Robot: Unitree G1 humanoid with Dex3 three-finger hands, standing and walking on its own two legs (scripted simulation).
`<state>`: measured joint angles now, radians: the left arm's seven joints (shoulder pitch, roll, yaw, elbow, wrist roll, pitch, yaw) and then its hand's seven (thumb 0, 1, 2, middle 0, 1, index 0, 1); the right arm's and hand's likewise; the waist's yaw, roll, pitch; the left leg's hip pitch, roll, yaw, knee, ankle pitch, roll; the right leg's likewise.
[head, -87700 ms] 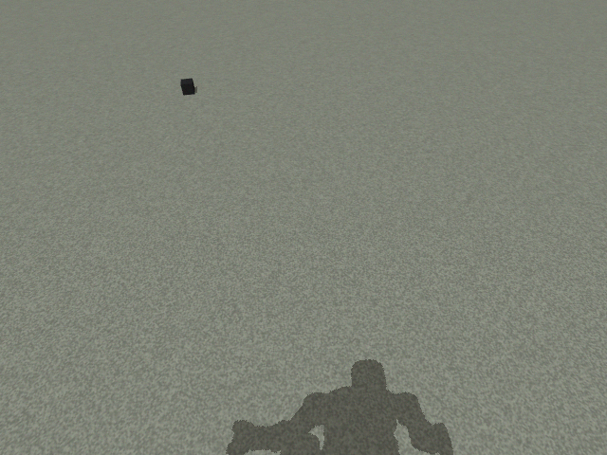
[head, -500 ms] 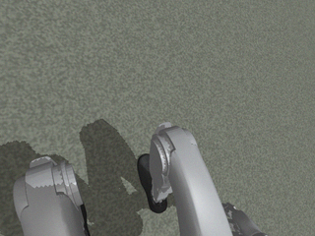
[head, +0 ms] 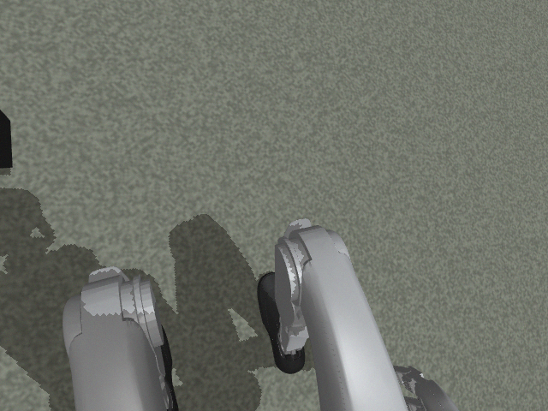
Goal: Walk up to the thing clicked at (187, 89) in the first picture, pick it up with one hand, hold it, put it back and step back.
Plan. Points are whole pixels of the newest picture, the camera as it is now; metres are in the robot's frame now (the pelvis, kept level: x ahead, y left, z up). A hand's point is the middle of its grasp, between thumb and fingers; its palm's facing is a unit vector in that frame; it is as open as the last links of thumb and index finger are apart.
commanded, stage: lift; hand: left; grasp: from above
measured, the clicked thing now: out of the picture +0.51 +0.33 -0.19
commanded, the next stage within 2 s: hold in 1.46 s
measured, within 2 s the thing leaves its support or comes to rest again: neither
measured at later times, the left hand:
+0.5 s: hand out of the picture +0.42 +0.32 +0.02, palm faces -0.46 -0.08 -0.88, open 10.0 cm
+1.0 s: hand out of the picture +0.35 +0.27 +0.22, palm faces -0.44 -0.12 -0.89, open 10.0 cm
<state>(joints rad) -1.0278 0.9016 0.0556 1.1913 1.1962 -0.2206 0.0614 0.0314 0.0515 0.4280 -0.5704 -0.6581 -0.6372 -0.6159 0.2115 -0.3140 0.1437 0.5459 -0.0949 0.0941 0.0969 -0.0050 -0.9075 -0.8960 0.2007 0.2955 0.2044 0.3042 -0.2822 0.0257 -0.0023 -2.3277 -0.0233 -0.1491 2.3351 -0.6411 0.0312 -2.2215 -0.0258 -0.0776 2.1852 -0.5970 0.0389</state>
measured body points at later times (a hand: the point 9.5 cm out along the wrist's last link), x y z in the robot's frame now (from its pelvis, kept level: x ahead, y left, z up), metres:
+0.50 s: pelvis +0.00 +0.00 +0.10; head +0.20 +0.06 +0.50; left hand +0.44 +0.32 +0.07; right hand +0.14 -0.26 -0.02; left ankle +0.08 +0.11 -0.32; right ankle +0.13 -0.14 -0.32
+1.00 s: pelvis +0.03 -0.02 +0.28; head +0.12 +0.00 +0.72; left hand +0.37 +0.27 +0.27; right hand +0.16 -0.27 +0.16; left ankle +0.08 +0.11 -0.32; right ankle +0.13 -0.14 -0.32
